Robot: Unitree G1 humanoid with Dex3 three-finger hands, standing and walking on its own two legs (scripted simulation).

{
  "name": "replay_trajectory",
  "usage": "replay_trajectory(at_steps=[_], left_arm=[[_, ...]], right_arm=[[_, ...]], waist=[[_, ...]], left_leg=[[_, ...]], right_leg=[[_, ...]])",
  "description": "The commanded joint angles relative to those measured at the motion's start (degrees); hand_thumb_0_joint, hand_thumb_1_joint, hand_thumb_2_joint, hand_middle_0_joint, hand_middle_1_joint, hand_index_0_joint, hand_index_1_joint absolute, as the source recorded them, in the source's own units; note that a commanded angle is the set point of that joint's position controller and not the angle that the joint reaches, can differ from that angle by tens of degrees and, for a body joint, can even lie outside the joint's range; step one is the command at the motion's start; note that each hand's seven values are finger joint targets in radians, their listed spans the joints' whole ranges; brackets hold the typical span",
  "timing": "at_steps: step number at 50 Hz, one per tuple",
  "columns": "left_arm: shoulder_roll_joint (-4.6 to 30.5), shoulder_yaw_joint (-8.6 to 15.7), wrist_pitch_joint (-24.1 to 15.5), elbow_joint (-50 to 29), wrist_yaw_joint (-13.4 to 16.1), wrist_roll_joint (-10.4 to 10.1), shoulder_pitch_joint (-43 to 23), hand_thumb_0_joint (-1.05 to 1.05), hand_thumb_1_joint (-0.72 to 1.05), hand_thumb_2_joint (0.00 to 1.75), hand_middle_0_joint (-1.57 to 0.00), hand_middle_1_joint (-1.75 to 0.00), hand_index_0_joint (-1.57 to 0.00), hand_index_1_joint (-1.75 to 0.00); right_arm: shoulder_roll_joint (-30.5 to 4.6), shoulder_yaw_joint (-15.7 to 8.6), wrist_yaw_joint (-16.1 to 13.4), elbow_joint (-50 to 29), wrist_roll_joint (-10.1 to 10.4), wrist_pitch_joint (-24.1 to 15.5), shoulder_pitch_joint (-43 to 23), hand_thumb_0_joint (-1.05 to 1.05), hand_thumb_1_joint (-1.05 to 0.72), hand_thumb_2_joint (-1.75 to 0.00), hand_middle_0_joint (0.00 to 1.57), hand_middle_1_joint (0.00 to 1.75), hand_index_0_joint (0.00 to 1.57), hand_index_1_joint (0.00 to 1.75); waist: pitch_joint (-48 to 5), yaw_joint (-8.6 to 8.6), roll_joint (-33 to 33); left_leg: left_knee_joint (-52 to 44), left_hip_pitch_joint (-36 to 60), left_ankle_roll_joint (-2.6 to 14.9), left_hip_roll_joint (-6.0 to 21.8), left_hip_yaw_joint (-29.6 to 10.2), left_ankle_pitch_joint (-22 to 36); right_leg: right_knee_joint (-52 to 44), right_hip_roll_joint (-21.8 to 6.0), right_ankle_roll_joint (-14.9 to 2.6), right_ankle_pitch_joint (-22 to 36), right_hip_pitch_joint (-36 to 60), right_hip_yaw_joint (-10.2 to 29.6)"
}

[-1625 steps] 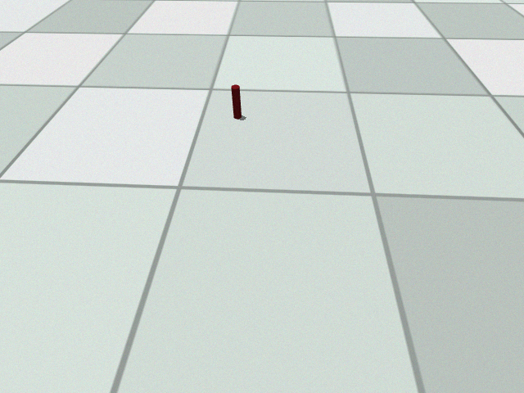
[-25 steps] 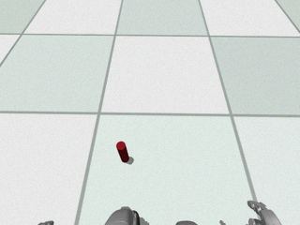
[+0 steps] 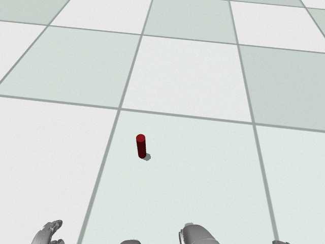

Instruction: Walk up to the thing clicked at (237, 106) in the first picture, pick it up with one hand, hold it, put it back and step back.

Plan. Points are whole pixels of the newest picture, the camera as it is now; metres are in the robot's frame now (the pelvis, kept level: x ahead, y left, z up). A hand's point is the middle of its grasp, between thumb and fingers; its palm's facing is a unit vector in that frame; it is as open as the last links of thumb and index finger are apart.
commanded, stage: step back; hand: left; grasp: from the side
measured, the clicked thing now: (141, 147) +0.69 +0.11 -0.65
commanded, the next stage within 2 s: none
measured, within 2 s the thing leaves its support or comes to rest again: neither
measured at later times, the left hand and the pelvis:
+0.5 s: hand out of the picture -0.07 +0.24 -0.12, palm faces -0.05 -0.89 -0.45, open 7.4 cm; pelvis -0.16 -0.03 +0.00, yaw -4 degrees
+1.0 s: hand out of the picture -0.27 +0.24 -0.16, palm faces -0.07 -0.92 -0.39, open 7.4 cm; pelvis -0.35 -0.03 -0.01, yaw -5 degrees
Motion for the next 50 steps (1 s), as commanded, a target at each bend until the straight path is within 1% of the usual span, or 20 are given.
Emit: replay_trajectory(at_steps=[1, 8, 13, 14, 15, 16, 17, 20, 21, 26, 29, 31, 32, 33, 34, 35, 38, 46, 49, 50], left_arm=[[10.55, 3.69, -1.74, -4.03, 0.23, -0.51, 4.89, 0.0, 0.9, 0.9, -0.2, -0.3, -0.2, -0.3], [9.4, 3.18, -2.88, -4.02, -0.1, 0.22, 5.54, 0.0, 0.9, 0.9, -0.2, -0.3, -0.2, -0.3], [9.5, 3.4, -3.59, 1.1, -0.51, 0.75, 12.47, 0.0, 0.9, 0.9, -0.2, -0.3, -0.2, -0.3], [11.31, 3.84, -3.74, 1.54, -0.5, 1.4, 13.64, 0.0, 0.9, 0.9, -0.2, -0.3, -0.2, -0.3], [15.92, 5.12, -3.99, 0.68, -0.65, 2.13, 13.06, 0.0, 0.9, 0.9, -0.2, -0.3, -0.2, -0.3], [22.66, 6.32, -3.49, -1.8, -0.62, 2.04, 7.85, 0.0, 0.9, 0.9, -0.2, -0.3, -0.2, -0.3], [23.23, 6.34, -3.66, -4.0, -0.21, 1.91, 2.53, 0.0, 0.9, 0.9, -0.2, -0.3, -0.2, -0.3], [14.06, 4.37, -4.01, -4.9, 0.13, 1.79, -3.49, 0.0, 0.9, 0.9, -0.2, -0.3, -0.2, -0.3], [13.42, 4.47, -3.91, -4.49, 0.07, 1.83, -1.99, 0.0, 0.9, 0.9, -0.2, -0.3, -0.2, -0.3], [12.03, 4.05, -3.23, -4.0, 1.13, 2.09, 6.49, 0.0, 0.9, 0.9, -0.2, -0.3, -0.2, -0.3], [12.83, 3.96, -2.32, -5.41, 1.17, 1.24, 4.15, 0.0, 0.9, 0.9, -0.2, -0.3, -0.2, -0.3], [13.03, 3.25, -1.39, -6.11, 0.74, 0.6, 2.07, 0.0, 0.9, 0.9, -0.2, -0.3, -0.2, -0.3], [10.87, 2.51, -1.01, -6.52, 0.57, 0.5, 3.04, 0.0, 0.9, 0.9, -0.2, -0.3, -0.2, -0.3], [8.79, 1.93, -0.98, -6.75, 0.34, 0.08, 3.77, 0.0, 0.9, 0.9, -0.2, -0.3, -0.2, -0.3], [11.39, 3.06, -0.95, -6.92, 1.25, -0.09, 0.26, 0.0, 0.9, 0.9, -0.2, -0.3, -0.2, -0.3], [13.21, 3.58, -0.94, -5.77, 1.38, 0.22, -0.98, 0.0, 0.9, 0.9, -0.2, -0.3, -0.2, -0.3], [11.87, 3.66, -0.83, -2.37, 0.31, -0.49, 4.94, 0.0, 0.9, 0.9, -0.2, -0.3, -0.2, -0.3], [10.32, 2.19, -3.8, -0.14, -0.34, 0.58, 6.66, 0.0, 0.9, 0.9, -0.2, -0.3, -0.2, -0.3], [10.08, 2.47, -4.81, 5.57, -0.3, 1.22, 13.88, 0.0, 0.9, 0.9, -0.2, -0.3, -0.2, -0.3], [13.08, 3.55, -5.07, 5.89, -0.26, 1.94, 13.17, 0.0, 0.9, 0.9, -0.2, -0.3, -0.2, -0.3]], right_arm=[[-15.15, -3.92, -1.95, -6.82, -0.42, -1.44, -5.36, 0.0, -0.9, -0.9, 0.2, 0.3, 0.2, 0.3], [-15.33, -4.47, -2.07, -7.75, 0.1, -0.9, -0.98, 0.0, -0.9, -0.9, 0.2, 0.3, 0.2, 0.3], [-16.86, -4.77, -1.54, -8.6, 0.88, 1.05, -4.44, 0.0, -0.9, -0.9, 0.2, 0.3, 0.2, 0.3], [-15.47, -4.3, -1.42, -9.06, 1.43, 1.24, -5.6, 0.0, -0.9, -0.9, 0.2, 0.3, 0.2, 0.3], [-12.46, -3.45, -1.29, -10.05, 1.73, 1.25, -5.1, 0.0, -0.9, -0.9, 0.2, 0.3, 0.2, 0.3], [-12.34, -3.9, -2.31, -10.55, 1.71, 1.3, -7.62, 0.0, -0.9, -0.9, 0.2, 0.3, 0.2, 0.3], [-15.12, -5.16, -2.72, -9.75, 1.4, 1.41, -6.36, 0.0, -0.9, -0.9, 0.2, 0.3, 0.2, 0.3], [-13.6, -4.0, -1.84, -5.45, 2.04, 0.89, -0.01, 0.0, -0.9, -0.9, 0.2, 0.3, 0.2, 0.3], [-12.24, -3.32, -2.09, -5.41, 1.91, 0.53, 0.07, 0.0, -0.9, -0.9, 0.2, 0.3, 0.2, 0.3], [-10.44, -2.15, -2.51, -6.66, 1.25, -0.52, -1.98, 0.0, -0.9, -0.9, 0.2, 0.3, 0.2, 0.3], [-10.94, -2.77, -2.25, -5.21, 0.64, -0.92, 2.66, 0.0, -0.9, -0.9, 0.2, 0.3, 0.2, 0.3], [-11.69, -3.71, -2.07, -3.05, 0.25, -0.86, 6.93, 0.0, -0.9, -0.9, 0.2, 0.3, 0.2, 0.3], [-13.71, -4.44, -2.12, -3.56, -0.58, -0.87, 5.92, 0.0, -0.9, -0.9, 0.2, 0.3, 0.2, 0.3], [-19.59, -5.7, -2.03, -4.35, -1.19, -0.62, 4.34, 0.0, -0.9, -0.9, 0.2, 0.3, 0.2, 0.3], [-24.44, -5.87, -1.32, -5.96, -0.64, -0.35, 1.33, 0.0, -0.9, -0.9, 0.2, 0.3, 0.2, 0.3], [-24.17, -6.02, -1.63, -6.35, -0.64, -0.81, -1.93, 0.0, -0.9, -0.9, 0.2, 0.3, 0.2, 0.3], [-15.91, -3.74, -1.95, -7.29, -1.31, -0.8, -7.36, 0.0, -0.9, -0.9, 0.2, 0.3, 0.2, 0.3], [-15.43, -4.32, -1.14, -6.03, -0.56, 0.58, -1.25, 0.0, -0.9, -0.9, 0.2, 0.3, 0.2, 0.3], [-16.56, -4.45, -0.77, -5.66, 0.1, 1.96, -3.7, 0.0, -0.9, -0.9, 0.2, 0.3, 0.2, 0.3], [-13.17, -3.31, -0.66, -5.93, 0.33, 1.96, -2.93, 0.0, -0.9, -0.9, 0.2, 0.3, 0.2, 0.3]], waist=[[-10.53, 2.76, 9.74], [-13.77, -0.8, 12.53], [-17.53, 1.86, 13.79], [-16.7, 2.68, 10.13], [-14.1, 2.53, -3.24], [-10.47, 5.16, -14.76], [-5.85, 3.53, -14.1], [-7.02, -1.44, -4.56], [-8.31, -0.53, -5.62], [-12.31, 4.59, -9.8], [-15.96, 2.81, -11.34], [-16.41, 0.73, -7.8], [-15.9, 1.49, -3.39], [-15.24, 1.73, 10.78], [-13.45, -0.97, 15.42], [-9.57, -0.84, 15.88], [-8.42, 4.01, 8.09], [-16.4, -1.23, 14.19], [-17.02, 2.17, 12.48], [-14.8, 1.54, 5.39]], left_leg=[[-12.01, 4.21, 10.76, 14.6, -10.42, 30.73], [-7.93, 12.71, 13.72, 15.9, -9.91, 30.47], [-3.31, 2.86, 7.87, 11.61, -6.9, 17.24], [-1.04, -4.43, 5.11, 9.55, -6.27, 8.83], [8.63, -16.02, 1.21, 1.5, -3.92, -4.17], [22.96, -14.15, -1.42, -4.78, -3.52, -16.16], [31.24, -10.61, -2.12, -1.47, -8.19, -16.22], [33.78, -11.62, -1.19, -6.07, -7.4, -8.48], [33.01, -12.63, -1.71, -6.62, -6.46, -7.95], [15.42, -17.13, -3.21, -3.06, -2.79, -12.7], [-1.06, -7.56, -1.93, -0.1, 0.96, -7.79], [-13.72, 2.44, -0.92, -1.3, 3.43, 6.89], [-15.33, 6.93, 0.76, 3.44, -4.35, 9.99], [-16.61, 10.34, 6.15, 16.25, -21.39, 18.17], [-18.81, -2.05, 14.92, 24.07, -28.37, 17.36], [-21.88, -10.92, 17.73, 26.79, -32.77, 11.2], [-15.78, -5.34, 10.84, 14.32, -11.19, 16.46], [-11.07, 12.96, 11.53, 13.15, -9.17, 6.74], [-5.05, 4.36, 7.75, 10.68, -5.48, 3.26], [0.98, -6.19, 4.68, 6.85, -3.52, -3.16]], right_leg=[[16.99, 2.86, -1.03, 0.35, -3.64, 5.63], [-2.99, -1.03, 2.65, -0.71, 0.07, 0.7], [-31.53, -1.28, -0.13, 15.74, 17.04, -6.28], [-30.76, -3.48, -1.68, 16.47, 19.64, -1.84], [-34.03, -13.83, -5.36, 11.44, 20.06, 15.58], [-40.4, -26.25, -15.66, 9.17, 4.03, 28.87], [-43.3, -29.12, -17.9, 6.05, -5.81, 32.43], [-32.83, -16.21, -10.88, 26.09, 3.74, 8.59], [-30.92, -13.82, -9.26, 28.34, 6.61, 5.85], [-25.93, -15.21, -10.78, 41.3, 26.47, 6.58], [-21.63, -16.72, -9.96, 42.19, 25.05, 6.8], [-17.14, -14.28, -6.91, 35.73, 17.6, 4.11], [-14.4, -12.06, -4.67, 26.87, 9.45, 3.85], [-3.93, -3.14, -1.59, 8.52, -2.67, -1.68], [6.42, 0.85, -0.28, -9.26, 0.31, 0.28], [14.66, -0.57, -0.44, -8.1, 3.82, 4.82], [19.25, 2.43, -0.79, 1.26, -0.07, 6.41], [-17.02, -1.95, 2.33, -0.68, 4.57, -3.64], [-38.62, -1.06, -0.61, 11.18, 18.2, -6.35], [-36.7, -4.78, -2.12, 10.19, 21.85, 2.96]])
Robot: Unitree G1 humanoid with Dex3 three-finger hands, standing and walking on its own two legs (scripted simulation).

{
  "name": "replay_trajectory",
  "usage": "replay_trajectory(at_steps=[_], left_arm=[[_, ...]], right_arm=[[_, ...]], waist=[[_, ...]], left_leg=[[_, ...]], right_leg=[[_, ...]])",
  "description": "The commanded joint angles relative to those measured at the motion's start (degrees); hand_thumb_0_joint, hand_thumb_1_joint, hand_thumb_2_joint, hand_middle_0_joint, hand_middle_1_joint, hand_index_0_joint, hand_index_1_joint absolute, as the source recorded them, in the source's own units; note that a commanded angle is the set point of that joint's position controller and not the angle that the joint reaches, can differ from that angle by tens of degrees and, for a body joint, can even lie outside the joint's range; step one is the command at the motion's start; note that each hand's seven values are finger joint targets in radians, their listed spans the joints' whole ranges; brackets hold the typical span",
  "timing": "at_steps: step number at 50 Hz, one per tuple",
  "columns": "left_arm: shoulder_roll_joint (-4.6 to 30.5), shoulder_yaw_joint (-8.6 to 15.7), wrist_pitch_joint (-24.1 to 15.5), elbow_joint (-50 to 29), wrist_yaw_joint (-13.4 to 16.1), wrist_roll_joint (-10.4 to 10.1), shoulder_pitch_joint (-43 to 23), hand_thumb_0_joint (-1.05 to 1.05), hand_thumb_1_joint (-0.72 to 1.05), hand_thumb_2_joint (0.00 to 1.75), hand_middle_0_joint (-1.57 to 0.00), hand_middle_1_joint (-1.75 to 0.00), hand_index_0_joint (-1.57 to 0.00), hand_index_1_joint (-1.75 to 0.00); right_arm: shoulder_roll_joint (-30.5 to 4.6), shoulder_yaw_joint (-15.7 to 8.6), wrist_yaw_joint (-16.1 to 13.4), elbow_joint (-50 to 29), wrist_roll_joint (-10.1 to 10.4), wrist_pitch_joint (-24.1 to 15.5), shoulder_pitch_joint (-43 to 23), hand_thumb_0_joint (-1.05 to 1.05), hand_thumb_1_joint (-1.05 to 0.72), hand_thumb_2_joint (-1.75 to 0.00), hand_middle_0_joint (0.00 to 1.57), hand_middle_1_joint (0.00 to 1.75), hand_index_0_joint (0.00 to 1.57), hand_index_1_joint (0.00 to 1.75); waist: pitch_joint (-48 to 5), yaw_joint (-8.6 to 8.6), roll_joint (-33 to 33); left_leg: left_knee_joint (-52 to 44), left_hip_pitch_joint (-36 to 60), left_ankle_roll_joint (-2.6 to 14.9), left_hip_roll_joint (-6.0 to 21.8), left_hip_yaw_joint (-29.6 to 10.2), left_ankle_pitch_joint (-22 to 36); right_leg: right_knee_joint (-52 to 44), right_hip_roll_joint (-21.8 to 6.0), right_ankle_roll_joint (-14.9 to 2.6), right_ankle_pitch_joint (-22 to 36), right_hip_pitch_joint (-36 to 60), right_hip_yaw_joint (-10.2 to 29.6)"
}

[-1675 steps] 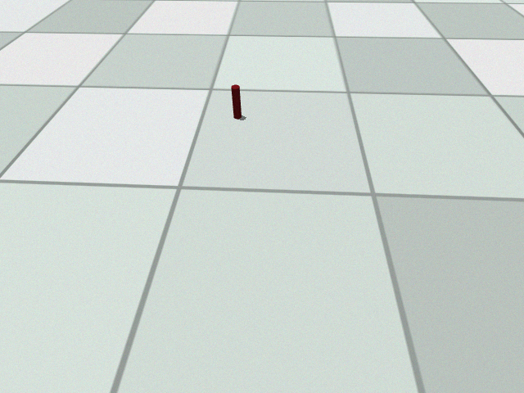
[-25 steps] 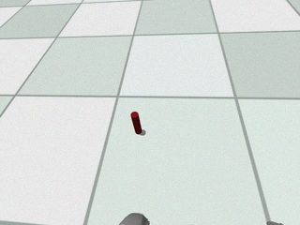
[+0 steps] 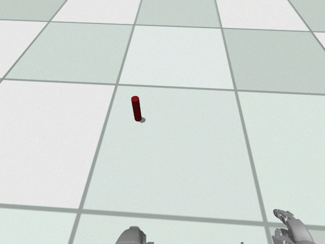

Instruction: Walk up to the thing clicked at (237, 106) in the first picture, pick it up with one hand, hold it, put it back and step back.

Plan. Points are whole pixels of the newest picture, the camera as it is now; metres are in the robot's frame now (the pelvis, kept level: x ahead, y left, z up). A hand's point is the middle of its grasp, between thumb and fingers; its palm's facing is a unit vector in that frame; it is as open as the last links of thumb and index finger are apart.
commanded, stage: step back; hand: left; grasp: from the side
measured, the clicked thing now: (136, 109) +1.02 +0.24 -0.64
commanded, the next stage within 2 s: stand in 1.16 s
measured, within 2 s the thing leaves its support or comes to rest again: neither
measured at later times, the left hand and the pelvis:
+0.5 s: hand out of the picture +0.00 +0.29 -0.13, palm faces +0.07 -0.92 -0.38, open 7.4 cm; pelvis -0.05 +0.00 +0.02, yaw +4 degrees
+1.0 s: hand out of the picture +0.07 +0.27 -0.13, palm faces +0.15 -0.92 -0.36, open 7.4 cm; pelvis +0.01 +0.00 +0.01, yaw +7 degrees
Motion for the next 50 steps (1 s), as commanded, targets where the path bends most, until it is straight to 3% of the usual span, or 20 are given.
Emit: replay_trajectory(at_steps=[1, 2, 3, 6, 12, 15, 17, 18, 19, 22, 26, 30, 31, 32, 34, 37, 42, 46, 48, 50], left_arm=[[17.07, 5.22, -2.53, -1.26, 0.64, 2.23, 6.26, 0.0, 0.9, 0.9, -0.2, -0.3, -0.2, -0.3], [22.3, 5.93, -2.26, -4.03, 0.87, 2.41, 0.85, 0.0, 0.9, 0.9, -0.2, -0.3, -0.2, -0.3], [21.52, 5.74, -2.27, -5.0, 0.88, 2.07, -4.0, 0.0, 0.9, 0.9, -0.2, -0.3, -0.2, -0.3], [12.91, 3.69, -3.28, -4.91, 1.0, 1.45, -7.0, 0.0, 0.9, 0.9, -0.2, -0.3, -0.2, -0.3], [15.4, 4.95, -3.45, -3.64, 0.24, 1.97, -0.92, 0.0, 0.9, 0.9, -0.2, -0.3, -0.2, -0.3], [11.87, 2.9, -2.33, -3.9, -0.23, 1.25, -0.37, 0.0, 0.9, 0.9, -0.2, -0.3, -0.2, -0.3], [4.99, 0.97, -2.4, -4.12, -0.51, -0.05, 1.94, 0.0, 0.9, 0.9, -0.2, -0.3, -0.2, -0.3], [12.01, 2.99, -2.54, -3.96, -0.04, 0.53, -4.23, 0.0, 0.9, 0.9, -0.2, -0.3, -0.2, -0.3], [14.12, 3.36, -2.86, -3.64, -0.29, 0.53, -5.25, 0.0, 0.9, 0.9, -0.2, -0.3, -0.2, -0.3], [11.46, 2.92, -3.29, -2.57, -1.16, 0.14, -1.96, 0.0, 0.9, 0.9, -0.2, -0.3, -0.2, -0.3], [9.84, 2.68, -3.48, -1.58, -1.59, 0.2, -3.13, 0.0, 0.9, 0.9, -0.2, -0.3, -0.2, -0.3], [9.03, 3.08, -4.52, 2.08, -0.66, 0.37, 1.49, 0.0, 0.9, 0.9, -0.2, -0.3, -0.2, -0.3], [10.54, 3.77, -4.77, 2.77, -0.15, 0.73, 3.08, 0.0, 0.9, 0.9, -0.2, -0.3, -0.2, -0.3], [14.36, 4.49, -5.17, 2.43, 0.34, 1.61, 4.34, 0.0, 0.9, 0.9, -0.2, -0.3, -0.2, -0.3], [17.68, 4.56, -5.0, -0.5, 0.2, 1.53, -5.09, 0.0, 0.9, 0.9, -0.2, -0.3, -0.2, -0.3], [13.05, 3.27, -5.42, -0.82, 0.18, 0.68, -6.9, 0.0, 0.9, 0.9, -0.2, -0.3, -0.2, -0.3], [13.46, 3.2, -5.23, -0.11, 0.04, 0.5, -8.66, 0.0, 0.9, 0.9, -0.2, -0.3, -0.2, -0.3], [10.13, 1.68, -4.23, 0.27, -0.04, -0.43, -8.71, 0.0, 0.9, 0.9, -0.2, -0.3, -0.2, -0.3], [8.09, 0.91, -3.78, 1.33, -0.01, -1.48, -6.61, 0.0, 0.9, 0.9, -0.2, -0.3, -0.2, -0.3], [9.69, 1.06, -3.96, 3.35, 0.29, -0.94, -7.02, 0.0, 0.9, 0.9, -0.2, -0.3, -0.2, -0.3]], right_arm=[[-7.08, -1.69, -0.7, -3.65, 0.55, 0.28, 2.77, 0.0, -0.9, -0.9, 0.2, 0.3, 0.2, 0.3], [-9.32, -2.93, -1.59, -4.07, 0.5, 0.22, -1.63, 0.0, -0.9, -0.9, 0.2, 0.3, 0.2, 0.3], [-12.6, -4.15, -1.54, -2.53, 0.52, 0.18, -0.66, 0.0, -0.9, -0.9, 0.2, 0.3, 0.2, 0.3], [-9.01, -2.51, -0.89, 1.16, 1.12, -0.73, 4.63, 0.0, -0.9, -0.9, 0.2, 0.3, 0.2, 0.3], [-9.15, -2.35, 0.23, 1.47, -0.14, -2.89, 3.86, 0.0, -0.9, -0.9, 0.2, 0.3, 0.2, 0.3], [-9.37, -3.76, -0.09, 4.82, -0.52, -4.51, 9.81, 0.0, -0.9, -0.9, 0.2, 0.3, 0.2, 0.3], [-14.59, -5.19, -0.49, 4.32, -1.43, -5.39, 10.69, 0.0, -0.9, -0.9, 0.2, 0.3, 0.2, 0.3], [-19.48, -5.87, -0.27, 4.6, -0.72, -5.17, 12.58, 0.0, -0.9, -0.9, 0.2, 0.3, 0.2, 0.3], [-18.69, -5.9, -0.16, 4.49, -0.38, -5.1, 10.38, 0.0, -0.9, -0.9, 0.2, 0.3, 0.2, 0.3], [-12.71, -4.09, -0.34, 3.94, -0.44, -5.8, 9.22, 0.0, -0.9, -0.9, 0.2, 0.3, 0.2, 0.3], [-12.81, -4.25, -0.06, 4.18, -0.39, -5.45, 9.7, 0.0, -0.9, -0.9, 0.2, 0.3, 0.2, 0.3], [-9.13, -2.32, 0.05, 3.16, 0.7, -3.69, 5.33, 0.0, -0.9, -0.9, 0.2, 0.3, 0.2, 0.3], [-6.25, -1.22, -0.18, 2.89, 1.03, -3.53, 6.28, 0.0, -0.9, -0.9, 0.2, 0.3, 0.2, 0.3], [-3.73, -0.39, -0.48, 1.92, 1.44, -3.55, 6.61, 0.0, -0.9, -0.9, 0.2, 0.3, 0.2, 0.3], [-9.38, -2.2, -1.3, 5.06, 0.84, -2.78, 10.14, 0.0, -0.9, -0.9, 0.2, 0.3, 0.2, 0.3], [-8.87, -1.89, -0.83, 7.39, 0.9, -3.17, 11.21, 0.0, -0.9, -0.9, 0.2, 0.3, 0.2, 0.3], [-7.59, -1.46, -0.55, 9.07, 0.35, -3.52, 12.17, 0.0, -0.9, -0.9, 0.2, 0.3, 0.2, 0.3], [-8.49, -2.44, -1.09, 10.69, -0.52, -4.51, 12.13, 0.0, -0.9, -0.9, 0.2, 0.3, 0.2, 0.3], [-11.77, -2.28, -1.28, 8.64, -0.03, -4.91, 5.3, 0.0, -0.9, -0.9, 0.2, 0.3, 0.2, 0.3], [-10.68, -1.43, -0.8, 9.06, 0.52, -4.42, 0.96, 0.0, -0.9, -0.9, 0.2, 0.3, 0.2, 0.3]], waist=[[-9.64, -0.06, -10.45], [-6.37, 3.07, -12.46], [-1.06, 1.0, -11.34], [-1.56, -3.26, -5.81], [-4.65, 1.53, -12.89], [-9.27, -1.36, -5.47], [-11.24, -1.27, 11.54], [-6.65, -4.22, 7.45], [-2.62, -3.38, 5.67], [-2.51, -1.84, 5.72], [-4.64, -3.52, 9.8], [-7.66, 1.06, 6.59], [-9.26, 2.04, 1.25], [-9.35, 2.51, -9.15], [-5.79, -0.27, -6.33], [-4.48, -1.41, -5.49], [-7.63, -1.49, -8.52], [-11.31, -2.77, -3.58], [-12.5, 0.39, 2.41], [-10.45, 1.04, 2.28]], left_leg=[[10.06, -11.1, 1.82, -6.74, -4.27, -20.84], [16.2, -4.25, -0.67, -6.14, -10.87, -24.39], [21.99, 0.68, -0.93, -3.75, -12.02, -22.03], [21.97, -1.91, -0.57, -9.1, -9.45, -12.69], [1.18, -0.75, -1.35, -3.88, -3.33, -19.56], [-18.41, 18.66, 0.73, -6.0, -2.64, -9.31], [-22.88, 30.19, 7.54, 11.33, -31.26, -16.72], [-24.04, 18.38, 14.69, 16.07, -37.53, -27.8], [-25.47, 11.46, 16.14, 16.59, -36.26, -32.55], [-22.61, 17.44, 10.31, 8.67, -21.91, -19.45], [-20.89, 13.75, 9.76, 7.09, -16.66, -14.02], [-9.06, 1.54, 5.62, 2.73, -8.23, -12.13], [-2.92, -2.94, 3.85, 0.16, -7.2, -13.38], [7.84, -8.07, 1.54, -6.96, -5.38, -18.66], [15.93, 0.83, 0.25, -3.89, -7.48, -24.75], [12.92, 1.48, 0.67, -2.92, -8.42, -18.98], [1.69, 7.26, -0.28, -2.42, -2.27, -15.36], [-12.56, 17.53, 1.18, -1.82, -3.6, 4.35], [-13.39, 13.27, 5.79, 7.39, -14.76, 7.22], [-11.07, 6.43, 4.94, 5.82, -10.54, 3.56]], right_leg=[[-19.52, -13.79, -6.7, -2.56, 6.13, 22.62], [-23.69, -25.01, -15.33, -11.21, -12.5, 32.31], [-26.06, -26.11, -16.31, -17.28, -22.31, 32.12], [-17.05, -12.29, -9.16, 9.01, -10.09, 9.02], [-18.27, -15.41, -11.15, -11.25, 0.82, 12.97], [-4.86, -11.41, -7.74, 2.7, -4.64, 5.76], [13.9, -0.59, -2.04, -3.79, -24.39, -4.33], [15.94, -3.88, -2.28, -9.14, -22.05, 0.24], [17.87, -5.03, -2.72, -8.13, -18.88, 1.2], [13.59, -5.01, -2.61, -0.91, -21.75, 0.47], [4.15, -3.22, -1.49, 1.17, -13.13, -3.78], [-11.76, -0.04, -1.81, 11.5, 7.7, -6.76], [-12.93, -3.16, -2.2, 11.22, 13.01, -1.24], [-19.55, -13.92, -5.27, 3.28, 12.39, 15.77], [-25.47, -25.13, -14.17, -17.11, -6.14, 27.84], [-22.13, -18.01, -10.8, -3.32, -5.32, 14.94], [-16.85, -16.76, -10.03, 9.97, -4.53, 7.55], [-4.89, -11.77, -4.82, 24.68, -5.23, 0.38], [-3.19, -5.23, -1.43, 12.64, -4.09, -3.8], [-9.53, -6.63, -2.08, 9.78, 3.71, -2.66]])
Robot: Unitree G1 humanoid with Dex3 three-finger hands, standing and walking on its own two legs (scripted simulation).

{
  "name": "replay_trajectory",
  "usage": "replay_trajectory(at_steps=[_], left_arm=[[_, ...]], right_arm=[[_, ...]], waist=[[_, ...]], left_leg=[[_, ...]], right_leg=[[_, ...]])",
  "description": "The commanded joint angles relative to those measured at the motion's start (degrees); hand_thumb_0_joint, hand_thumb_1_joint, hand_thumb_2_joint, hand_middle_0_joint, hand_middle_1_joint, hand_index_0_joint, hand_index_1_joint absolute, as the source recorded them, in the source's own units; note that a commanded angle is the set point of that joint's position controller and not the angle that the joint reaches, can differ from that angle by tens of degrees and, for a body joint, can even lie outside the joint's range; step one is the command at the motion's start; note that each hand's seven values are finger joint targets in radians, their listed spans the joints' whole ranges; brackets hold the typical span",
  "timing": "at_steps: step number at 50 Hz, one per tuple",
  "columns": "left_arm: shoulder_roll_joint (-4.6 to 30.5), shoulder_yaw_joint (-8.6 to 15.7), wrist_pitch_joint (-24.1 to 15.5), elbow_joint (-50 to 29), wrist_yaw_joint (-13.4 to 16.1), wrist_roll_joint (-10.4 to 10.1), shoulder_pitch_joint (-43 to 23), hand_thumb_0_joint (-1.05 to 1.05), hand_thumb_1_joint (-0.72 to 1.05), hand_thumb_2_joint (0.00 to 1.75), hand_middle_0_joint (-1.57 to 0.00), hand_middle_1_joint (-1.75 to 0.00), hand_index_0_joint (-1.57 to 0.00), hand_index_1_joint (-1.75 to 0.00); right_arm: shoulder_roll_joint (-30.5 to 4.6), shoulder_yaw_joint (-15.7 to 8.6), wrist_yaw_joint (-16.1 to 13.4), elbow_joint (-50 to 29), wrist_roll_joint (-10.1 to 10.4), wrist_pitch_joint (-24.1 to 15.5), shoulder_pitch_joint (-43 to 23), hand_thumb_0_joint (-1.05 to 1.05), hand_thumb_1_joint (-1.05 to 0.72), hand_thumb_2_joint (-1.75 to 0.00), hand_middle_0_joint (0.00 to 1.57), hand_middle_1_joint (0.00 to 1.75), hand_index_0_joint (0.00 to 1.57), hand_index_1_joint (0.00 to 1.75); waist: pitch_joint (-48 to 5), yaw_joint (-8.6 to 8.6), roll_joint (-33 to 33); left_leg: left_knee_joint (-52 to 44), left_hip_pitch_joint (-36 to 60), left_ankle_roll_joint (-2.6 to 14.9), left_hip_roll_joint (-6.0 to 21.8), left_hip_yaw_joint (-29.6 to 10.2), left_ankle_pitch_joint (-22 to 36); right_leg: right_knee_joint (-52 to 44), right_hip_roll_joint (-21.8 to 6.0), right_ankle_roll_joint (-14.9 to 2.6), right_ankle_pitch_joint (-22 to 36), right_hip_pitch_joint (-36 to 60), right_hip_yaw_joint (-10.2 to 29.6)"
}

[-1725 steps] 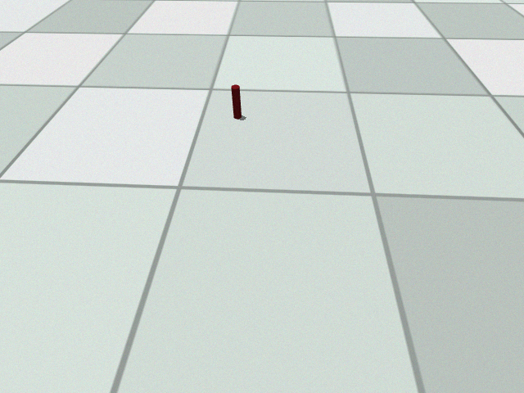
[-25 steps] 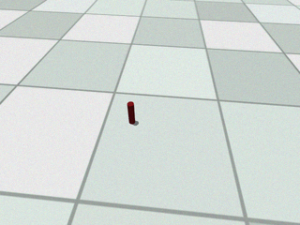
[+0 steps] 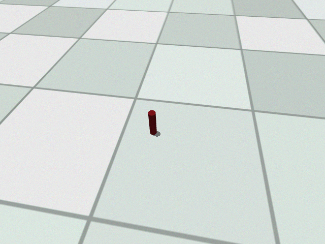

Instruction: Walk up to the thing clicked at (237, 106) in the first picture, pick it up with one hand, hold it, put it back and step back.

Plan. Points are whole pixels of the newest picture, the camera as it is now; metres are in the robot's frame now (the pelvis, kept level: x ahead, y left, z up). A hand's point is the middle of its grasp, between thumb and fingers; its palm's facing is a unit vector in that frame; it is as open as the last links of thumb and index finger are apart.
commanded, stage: step back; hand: left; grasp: from the side
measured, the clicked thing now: (152, 123) +1.03 +0.12 -0.65
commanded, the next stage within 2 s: stand in 0.16 s
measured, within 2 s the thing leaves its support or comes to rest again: neither
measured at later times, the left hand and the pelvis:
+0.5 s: hand out of the picture +0.11 +0.27 -0.14, palm faces +0.00 -0.94 -0.33, open 7.4 cm; pelvis +0.01 +0.02 +0.02, yaw +0 degrees
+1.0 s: hand out of the picture +0.05 +0.26 -0.14, palm faces -0.02 -0.94 -0.35, open 7.4 cm; pelvis -0.01 +0.00 +0.02, yaw +0 degrees
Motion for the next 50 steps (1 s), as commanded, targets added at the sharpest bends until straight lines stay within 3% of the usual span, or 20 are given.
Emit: replay_trajectory(at_steps=[1, 3, 6, 8, 15, 19, 24, 29, 36, 42, 50], left_arm=[[12.69, 2.27, -1.7, -2.69, 0.7, 0.27, -3.21, 0.0, 0.9, 0.9, -0.2, -0.3, -0.2, -0.3], [13.83, 2.5, -1.86, -2.43, 0.74, -0.03, -4.42, 0.0, 0.9, 0.9, -0.2, -0.3, -0.2, -0.3], [12.85, 2.09, -1.76, -1.14, 1.03, -0.24, -3.86, 0.0, 0.9, 0.9, -0.2, -0.3, -0.2, -0.3], [10.51, 0.56, -1.41, 0.59, 0.84, -0.72, -2.8, 0.0, 0.9, 0.9, -0.2, -0.3, -0.2, -0.3], [11.46, 0.15, -1.22, 1.91, 0.84, -0.13, -4.53, 0.0, 0.9, 0.9, -0.2, -0.3, -0.2, -0.3], [11.38, -0.2, -1.15, 2.73, 0.62, 0.09, -5.61, 0.0, 0.9, 0.9, -0.2, -0.3, -0.2, -0.3], [11.39, -0.38, -1.3, 3.6, 0.45, 0.35, -5.87, 0.0, 0.9, 0.9, -0.2, -0.3, -0.2, -0.3], [11.41, -0.45, -1.26, 4.33, 0.28, 0.32, -5.25, 0.0, 0.9, 0.9, -0.2, -0.3, -0.2, -0.3], [12.01, -0.44, -1.48, 4.6, 0.09, 0.48, -5.0, 0.0, 0.9, 0.9, -0.2, -0.3, -0.2, -0.3], [12.01, -0.52, -1.22, 5.19, -0.07, 0.48, -3.72, 0.0, 0.9, 0.9, -0.2, -0.3, -0.2, -0.3], [12.96, -0.51, -1.27, 4.65, 0.05, 0.36, -3.25, 0.0, 0.9, 0.9, -0.2, -0.3, -0.2, -0.3]], right_arm=[[-12.13, -1.69, -0.69, -3.89, 0.54, -1.05, -6.67, 0.0, -0.9, -0.9, 0.2, 0.3, 0.2, 0.3], [-11.33, -1.31, -0.99, -2.82, 0.57, -0.98, -4.72, 0.0, -0.9, -0.9, 0.2, 0.3, 0.2, 0.3], [-11.66, -1.5, -0.99, -1.62, 0.9, -1.01, -6.21, 0.0, -0.9, -0.9, 0.2, 0.3, 0.2, 0.3], [-11.93, -0.72, -0.87, -1.67, 0.97, -1.49, -5.81, 0.0, -0.9, -0.9, 0.2, 0.3, 0.2, 0.3], [-11.86, -0.57, -1.01, -1.03, 1.31, -1.69, -8.69, 0.0, -0.9, -0.9, 0.2, 0.3, 0.2, 0.3], [-11.31, -0.26, -0.84, -0.93, 1.38, -1.31, -10.92, 0.0, -0.9, -0.9, 0.2, 0.3, 0.2, 0.3], [-11.14, -0.18, -0.59, -0.64, 1.34, -1.2, -12.02, 0.0, -0.9, -0.9, 0.2, 0.3, 0.2, 0.3], [-11.18, -0.12, -0.32, -0.06, 1.16, -1.24, -12.78, 0.0, -0.9, -0.9, 0.2, 0.3, 0.2, 0.3], [-11.17, 0.02, -0.09, 0.67, 1.14, -1.31, -11.63, 0.0, -0.9, -0.9, 0.2, 0.3, 0.2, 0.3], [-11.39, 0.17, 0.06, 1.48, 1.03, -1.0, -10.38, 0.0, -0.9, -0.9, 0.2, 0.3, 0.2, 0.3], [-10.84, 0.34, 0.19, 1.69, 0.8, -0.69, -8.53, 0.0, -0.9, -0.9, 0.2, 0.3, 0.2, 0.3]], waist=[[-6.21, 0.6, 0.96], [-6.43, -0.82, 1.86], [-9.74, -0.43, 2.71], [-9.63, -0.38, 2.03], [-9.68, -0.92, 2.85], [-7.64, -0.83, 2.45], [-6.59, -0.9, 2.12], [-4.63, -0.46, 2.45], [-4.88, -0.85, 1.27], [-3.43, -0.71, 1.13], [-3.68, -1.12, -0.57]], left_leg=[[-6.23, -4.09, 4.32, 7.24, -6.71, 13.1], [-6.09, -1.38, 2.92, 5.49, -5.03, 16.65], [-5.5, 3.23, 3.61, 6.73, -5.36, 27.16], [-8.23, 5.62, 3.79, 7.95, -6.96, 29.6], [-10.39, 10.36, 2.6, 8.21, -5.28, 35.26], [-13.58, 8.52, 2.28, 7.65, -4.98, 26.2], [-15.55, 8.26, 2.03, 7.4, -4.61, 21.98], [-18.02, 7.27, 1.64, 7.12, -5.02, 14.22], [-18.8, 7.63, 1.42, 7.11, -5.27, 11.68], [-20.09, 4.9, 1.61, 7.06, -6.12, 4.07], [-17.99, 5.92, 1.65, 6.64, -5.47, 5.52]], right_leg=[[-10.09, -3.24, -2.85, 9.74, 9.92, 5.46], [-8.8, -5.26, -3.68, 17.06, 9.01, 6.68], [-8.04, -4.03, -3.09, 22.79, 10.53, 3.61], [-8.77, -3.41, -2.14, 24.07, 10.95, 4.04], [-12.23, -3.56, -1.4, 27.74, 12.51, 3.43], [-16.02, -3.77, -0.83, 22.83, 13.39, 3.87], [-18.36, -4.24, -0.8, 20.52, 13.33, 4.02], [-20.11, -4.18, -0.76, 13.82, 11.75, 4.23], [-20.98, -4.54, -1.12, 11.65, 10.63, 4.78], [-21.32, -4.15, -1.09, 6.97, 9.68, 4.87], [-22.1, -4.64, -1.6, 4.45, 7.09, 6.24]])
